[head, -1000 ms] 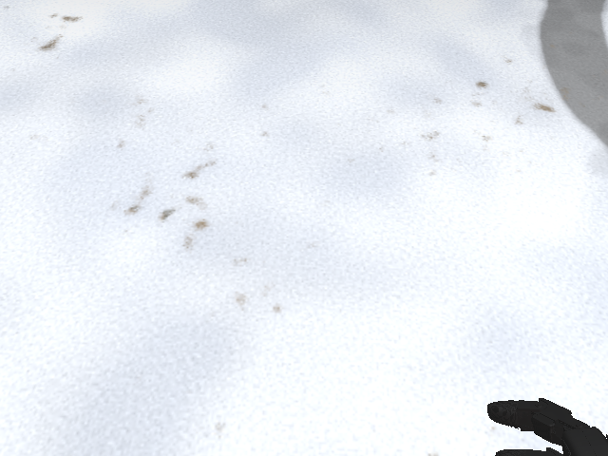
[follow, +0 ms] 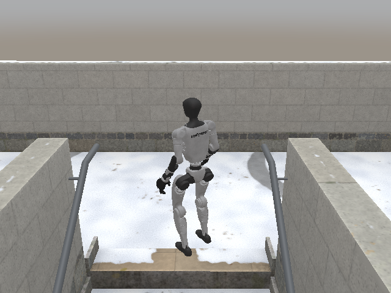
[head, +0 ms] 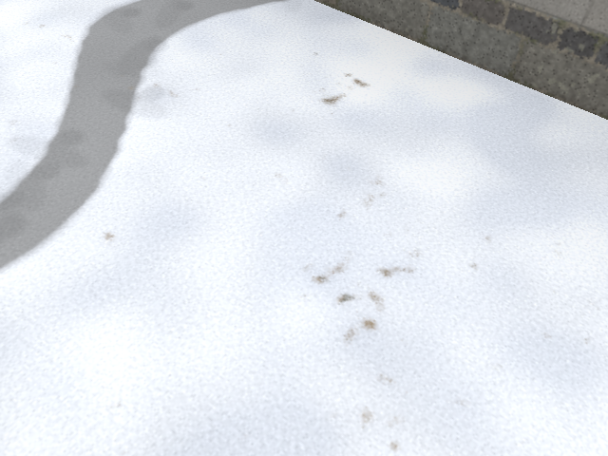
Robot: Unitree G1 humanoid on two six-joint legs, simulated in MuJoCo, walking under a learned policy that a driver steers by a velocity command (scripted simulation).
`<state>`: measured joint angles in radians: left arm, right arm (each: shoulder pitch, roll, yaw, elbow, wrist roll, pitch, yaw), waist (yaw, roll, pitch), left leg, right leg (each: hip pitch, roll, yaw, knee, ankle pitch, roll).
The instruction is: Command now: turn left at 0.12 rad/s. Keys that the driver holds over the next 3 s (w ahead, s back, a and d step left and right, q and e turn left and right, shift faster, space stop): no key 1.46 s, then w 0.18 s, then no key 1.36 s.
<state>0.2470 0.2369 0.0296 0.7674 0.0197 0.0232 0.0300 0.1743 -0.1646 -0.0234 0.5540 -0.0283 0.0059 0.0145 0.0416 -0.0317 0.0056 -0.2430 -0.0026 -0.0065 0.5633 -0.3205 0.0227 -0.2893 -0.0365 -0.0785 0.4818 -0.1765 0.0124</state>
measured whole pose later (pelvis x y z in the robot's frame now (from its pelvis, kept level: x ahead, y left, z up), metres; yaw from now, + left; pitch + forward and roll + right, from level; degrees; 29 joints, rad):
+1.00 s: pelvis +0.02 +0.02 +0.01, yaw -1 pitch -1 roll -1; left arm 0.23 0.21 0.03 1.09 0.00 0.00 0.06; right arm 0.30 -0.18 -0.07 0.80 -0.01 0.00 -0.02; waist 0.00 0.00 0.02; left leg -0.13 -0.04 0.01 0.43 -0.29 0.05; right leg -0.20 -0.06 -0.04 0.39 -0.17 0.05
